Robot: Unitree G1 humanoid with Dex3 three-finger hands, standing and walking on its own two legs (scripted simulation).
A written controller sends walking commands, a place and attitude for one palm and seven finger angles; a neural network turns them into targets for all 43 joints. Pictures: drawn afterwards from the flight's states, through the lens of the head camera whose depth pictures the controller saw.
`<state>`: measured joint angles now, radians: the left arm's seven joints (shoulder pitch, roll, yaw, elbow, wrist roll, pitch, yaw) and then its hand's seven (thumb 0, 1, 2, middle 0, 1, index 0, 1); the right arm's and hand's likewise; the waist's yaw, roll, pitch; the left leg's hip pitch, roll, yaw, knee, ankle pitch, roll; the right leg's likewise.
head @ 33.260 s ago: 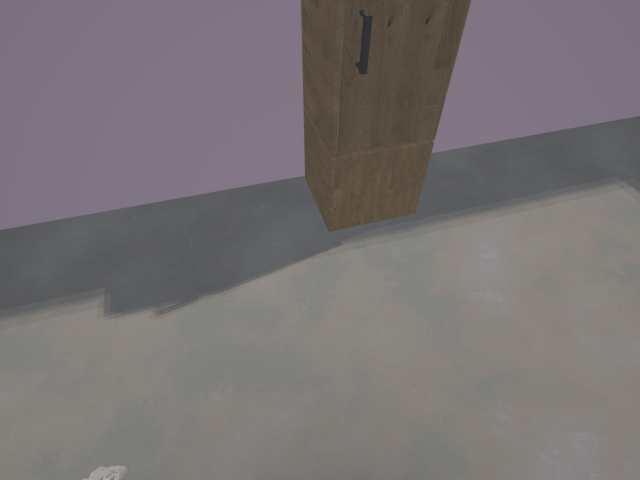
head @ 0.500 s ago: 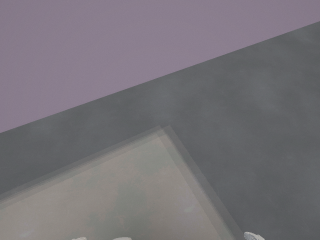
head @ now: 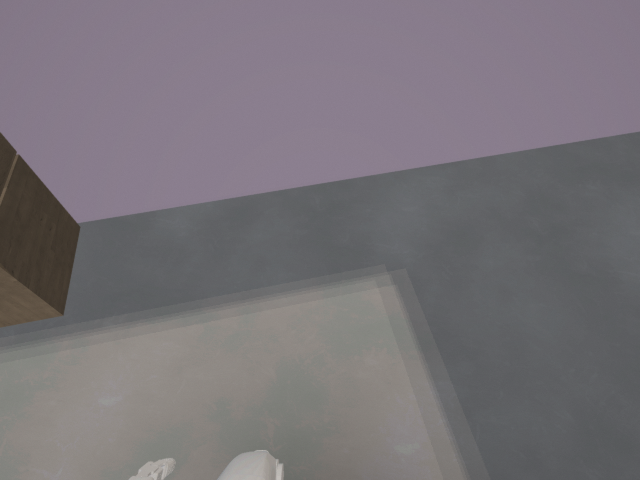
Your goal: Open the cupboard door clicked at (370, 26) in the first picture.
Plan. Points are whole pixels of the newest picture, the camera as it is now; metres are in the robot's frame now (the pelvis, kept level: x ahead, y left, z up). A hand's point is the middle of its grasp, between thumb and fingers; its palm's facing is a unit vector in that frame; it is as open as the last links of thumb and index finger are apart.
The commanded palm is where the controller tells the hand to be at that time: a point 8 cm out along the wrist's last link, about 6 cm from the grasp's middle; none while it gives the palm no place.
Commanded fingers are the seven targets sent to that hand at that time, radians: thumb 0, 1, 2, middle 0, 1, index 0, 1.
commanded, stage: turn to face it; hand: left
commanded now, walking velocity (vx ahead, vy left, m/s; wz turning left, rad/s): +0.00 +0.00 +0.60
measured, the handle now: out of the picture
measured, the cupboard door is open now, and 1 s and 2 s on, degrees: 45 45 45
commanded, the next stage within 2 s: take the last steps up to it in 1.44 s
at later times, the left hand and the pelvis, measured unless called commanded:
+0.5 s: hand out of the picture +0.06 +0.22 -0.16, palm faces +0.30 -0.91 -0.30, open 7.4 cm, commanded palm none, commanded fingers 0.00 0.90 0.90 -0.20 -0.30 -0.20 -0.30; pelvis +0.01 -0.02 -0.01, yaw +18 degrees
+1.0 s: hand out of the picture -0.02 +0.22 -0.16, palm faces +0.59 -0.76 -0.26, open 7.4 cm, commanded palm none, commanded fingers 0.00 0.90 0.90 -0.20 -0.30 -0.20 -0.30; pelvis +0.02 -0.02 +0.00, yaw +36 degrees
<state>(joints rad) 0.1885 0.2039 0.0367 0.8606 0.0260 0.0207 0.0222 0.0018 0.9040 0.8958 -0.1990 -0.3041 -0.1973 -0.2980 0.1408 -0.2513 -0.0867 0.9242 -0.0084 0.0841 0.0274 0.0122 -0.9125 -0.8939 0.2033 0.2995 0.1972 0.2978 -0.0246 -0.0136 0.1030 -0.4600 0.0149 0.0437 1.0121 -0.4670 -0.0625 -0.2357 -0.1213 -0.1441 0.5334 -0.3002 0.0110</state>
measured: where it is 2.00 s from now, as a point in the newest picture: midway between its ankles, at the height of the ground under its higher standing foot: outside the picture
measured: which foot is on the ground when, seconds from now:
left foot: up 0.00-0.12, down 0.14-0.46, up 0.48-0.74, down 0.76-1.00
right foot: down 0.00-0.12, up 0.14-0.44, down 0.46-0.76, up 0.78-1.00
